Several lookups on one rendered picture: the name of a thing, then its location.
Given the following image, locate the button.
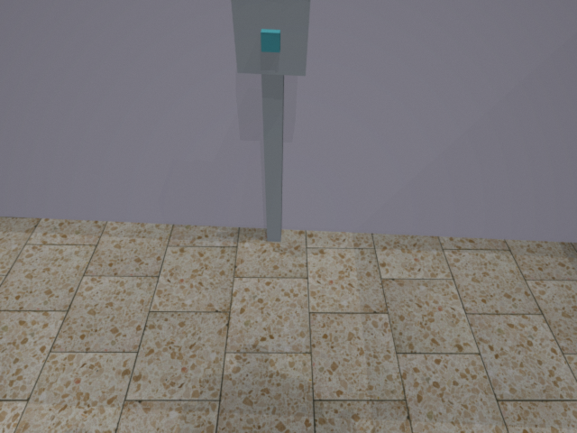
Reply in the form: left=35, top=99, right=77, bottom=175
left=261, top=29, right=280, bottom=52

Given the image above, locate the panel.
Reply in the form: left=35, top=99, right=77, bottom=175
left=231, top=0, right=310, bottom=242

